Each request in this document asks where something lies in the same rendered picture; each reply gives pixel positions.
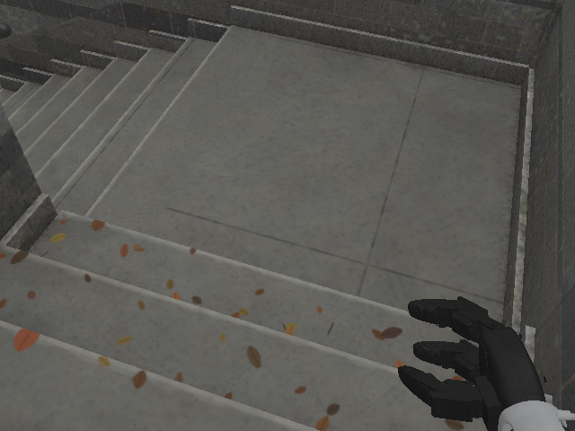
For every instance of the right robot forearm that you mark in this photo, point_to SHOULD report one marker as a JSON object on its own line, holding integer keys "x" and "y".
{"x": 531, "y": 415}

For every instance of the right robot hand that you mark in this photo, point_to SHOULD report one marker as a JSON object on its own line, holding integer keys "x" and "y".
{"x": 500, "y": 369}

